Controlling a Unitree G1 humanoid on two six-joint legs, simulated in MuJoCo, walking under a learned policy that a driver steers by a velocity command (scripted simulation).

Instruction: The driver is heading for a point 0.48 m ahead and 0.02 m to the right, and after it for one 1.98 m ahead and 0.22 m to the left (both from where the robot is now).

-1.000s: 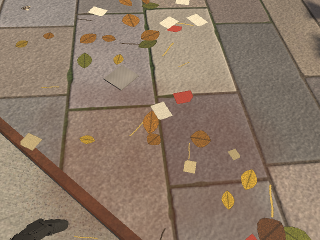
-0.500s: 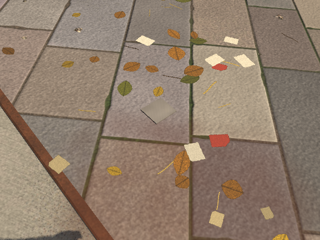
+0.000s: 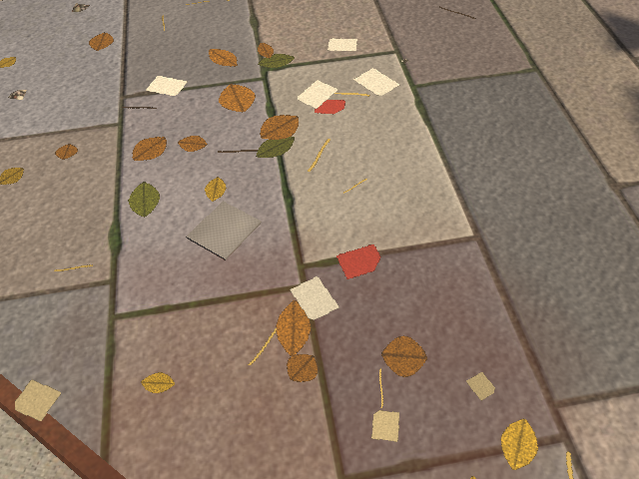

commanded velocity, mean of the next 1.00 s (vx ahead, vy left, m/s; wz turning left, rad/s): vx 0.42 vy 0.00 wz -0.20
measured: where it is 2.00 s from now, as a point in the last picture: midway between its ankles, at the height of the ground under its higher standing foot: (426, 468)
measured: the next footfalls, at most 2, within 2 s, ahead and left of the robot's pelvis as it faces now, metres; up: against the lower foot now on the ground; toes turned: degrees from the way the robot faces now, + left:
left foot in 0.32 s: +0.21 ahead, +0.13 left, +0.00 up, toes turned -17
right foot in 0.74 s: +0.21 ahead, -0.13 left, -0.01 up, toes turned -21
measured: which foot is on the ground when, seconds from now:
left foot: up 0.00-0.30, down 0.32-0.72, up 0.74-1.00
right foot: down 0.00-0.32, up 0.34-0.72, down 0.74-1.00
